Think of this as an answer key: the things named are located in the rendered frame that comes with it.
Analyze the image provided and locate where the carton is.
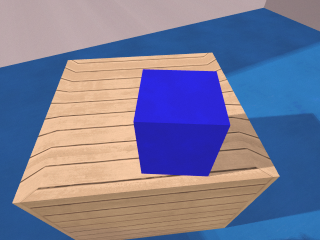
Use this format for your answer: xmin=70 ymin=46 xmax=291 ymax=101
xmin=133 ymin=69 xmax=230 ymax=177

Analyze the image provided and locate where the pedestal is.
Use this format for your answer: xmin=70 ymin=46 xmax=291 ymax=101
xmin=12 ymin=52 xmax=280 ymax=240

